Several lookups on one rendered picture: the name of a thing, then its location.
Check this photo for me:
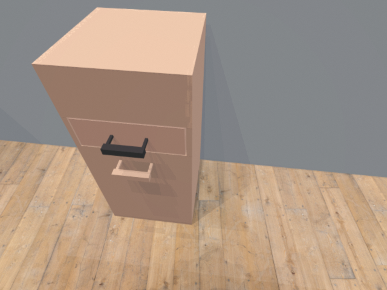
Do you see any handle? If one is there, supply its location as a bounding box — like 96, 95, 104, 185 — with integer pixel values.
112, 169, 151, 182
100, 135, 148, 158

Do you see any cabinet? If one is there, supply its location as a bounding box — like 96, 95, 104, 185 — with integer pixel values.
32, 7, 206, 225

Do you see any drawer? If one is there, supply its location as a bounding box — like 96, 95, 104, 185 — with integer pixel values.
68, 118, 186, 155

